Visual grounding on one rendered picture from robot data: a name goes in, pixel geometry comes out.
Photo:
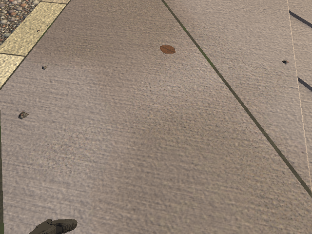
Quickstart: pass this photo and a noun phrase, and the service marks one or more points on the left robot hand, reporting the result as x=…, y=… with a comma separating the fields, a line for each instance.
x=59, y=226

